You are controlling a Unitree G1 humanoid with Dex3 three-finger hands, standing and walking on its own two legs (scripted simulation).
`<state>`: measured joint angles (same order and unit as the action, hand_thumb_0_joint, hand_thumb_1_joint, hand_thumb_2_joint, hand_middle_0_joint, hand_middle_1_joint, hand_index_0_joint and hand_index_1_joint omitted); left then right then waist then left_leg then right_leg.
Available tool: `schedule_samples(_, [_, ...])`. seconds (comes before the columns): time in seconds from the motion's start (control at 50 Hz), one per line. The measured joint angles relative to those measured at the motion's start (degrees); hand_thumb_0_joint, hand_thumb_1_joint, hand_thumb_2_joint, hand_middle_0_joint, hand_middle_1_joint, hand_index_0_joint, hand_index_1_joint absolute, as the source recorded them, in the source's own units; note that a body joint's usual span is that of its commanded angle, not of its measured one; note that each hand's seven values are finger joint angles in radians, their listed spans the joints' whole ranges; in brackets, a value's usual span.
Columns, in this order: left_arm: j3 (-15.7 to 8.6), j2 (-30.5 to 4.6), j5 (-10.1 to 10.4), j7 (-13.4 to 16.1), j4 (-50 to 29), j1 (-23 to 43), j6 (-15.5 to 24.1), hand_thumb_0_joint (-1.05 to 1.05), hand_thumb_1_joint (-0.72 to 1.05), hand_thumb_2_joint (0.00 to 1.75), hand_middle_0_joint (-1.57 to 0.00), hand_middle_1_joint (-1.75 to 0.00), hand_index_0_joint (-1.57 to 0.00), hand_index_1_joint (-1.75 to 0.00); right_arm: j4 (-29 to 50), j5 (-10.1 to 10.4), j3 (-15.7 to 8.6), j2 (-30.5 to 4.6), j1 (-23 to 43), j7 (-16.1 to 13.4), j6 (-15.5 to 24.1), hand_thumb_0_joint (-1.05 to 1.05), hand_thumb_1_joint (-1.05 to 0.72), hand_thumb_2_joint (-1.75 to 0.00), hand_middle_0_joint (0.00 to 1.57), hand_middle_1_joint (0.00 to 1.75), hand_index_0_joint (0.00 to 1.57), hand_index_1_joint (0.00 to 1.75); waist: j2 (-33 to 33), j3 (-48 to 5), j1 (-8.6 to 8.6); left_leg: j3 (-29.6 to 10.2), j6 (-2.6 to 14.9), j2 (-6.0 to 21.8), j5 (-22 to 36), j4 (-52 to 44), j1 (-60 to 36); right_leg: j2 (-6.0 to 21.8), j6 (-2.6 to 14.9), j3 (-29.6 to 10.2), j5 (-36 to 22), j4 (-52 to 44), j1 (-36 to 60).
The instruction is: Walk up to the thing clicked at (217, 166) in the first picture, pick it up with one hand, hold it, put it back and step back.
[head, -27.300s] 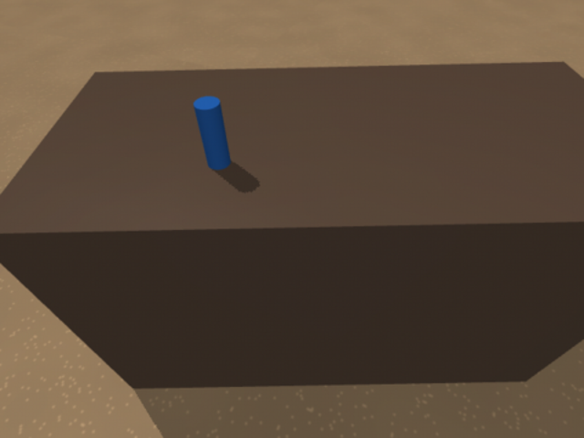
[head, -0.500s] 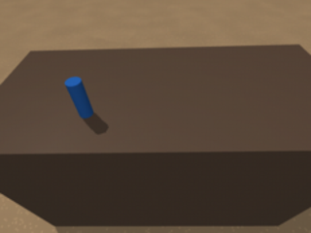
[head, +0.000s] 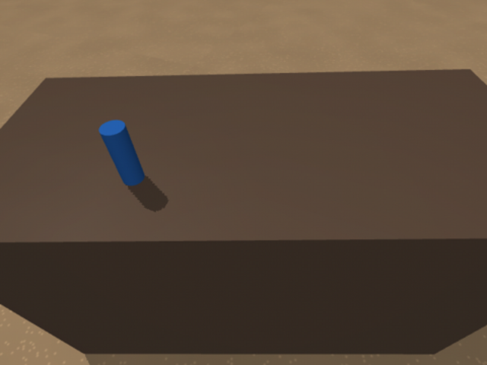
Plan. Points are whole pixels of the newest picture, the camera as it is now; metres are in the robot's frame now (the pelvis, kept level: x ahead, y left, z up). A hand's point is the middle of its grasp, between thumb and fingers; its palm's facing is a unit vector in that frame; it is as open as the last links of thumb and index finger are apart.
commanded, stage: stand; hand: left
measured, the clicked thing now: (123, 154) +0.50 +0.25 +0.08
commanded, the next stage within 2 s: step back in 1.94 s
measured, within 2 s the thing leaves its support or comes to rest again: neither
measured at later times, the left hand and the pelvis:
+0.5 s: hand out of the picture +0.07 +0.25 -0.16, palm faces -0.02 -0.93 -0.35, open 7.4 cm; pelvis +0.00 +0.00 +0.00, yaw +0 degrees
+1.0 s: hand out of the picture +0.07 +0.26 -0.16, palm faces -0.02 -0.93 -0.35, open 7.4 cm; pelvis +0.00 +0.00 +0.00, yaw +0 degrees
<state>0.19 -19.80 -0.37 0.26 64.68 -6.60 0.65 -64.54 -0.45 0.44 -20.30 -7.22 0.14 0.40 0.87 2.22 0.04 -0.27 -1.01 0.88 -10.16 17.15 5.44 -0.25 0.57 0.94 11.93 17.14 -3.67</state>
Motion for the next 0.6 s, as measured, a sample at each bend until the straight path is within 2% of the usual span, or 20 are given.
schedule_samples(0.18, [-0.1,-0.1,0.0,0.0,-0.1,-0.1,0.1,0.00,0.89,0.90,-0.21,-0.30,-0.20,-0.30,0.1,0.0,-0.2,0.1,0.2,0.1,-0.1,0.00,-0.90,-0.90,0.20,0.30,0.20,0.29,0.1,0.1,-0.02,0.0,-0.04,0.1,-0.1,0.0,-0.1,-0.1,0.04,0.0,0.0,-0.1,0.2])
schedule_samples(0.6, [-0.3,0.0,0.0,-0.1,-0.1,-0.5,-0.1,0.01,0.90,0.90,-0.21,-0.30,-0.20,-0.30,0.0,0.0,-0.2,0.1,0.0,0.1,-0.1,0.00,-0.90,-0.90,0.20,0.30,0.20,0.29,-0.3,0.3,-0.07,0.2,0.08,0.1,0.2,0.0,0.1,-0.1,-0.07,-0.2,-0.4,-0.4,0.0])
